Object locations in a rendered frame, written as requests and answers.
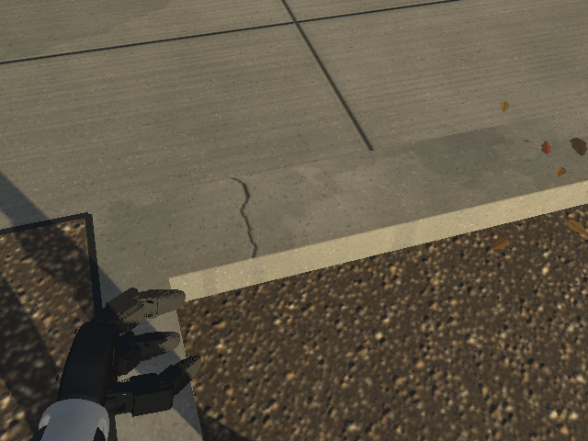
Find robot left hand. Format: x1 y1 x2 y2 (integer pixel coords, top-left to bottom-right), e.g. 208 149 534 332
56 288 201 417

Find robot left forearm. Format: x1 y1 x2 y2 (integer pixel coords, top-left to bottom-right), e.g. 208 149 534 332
29 399 109 441

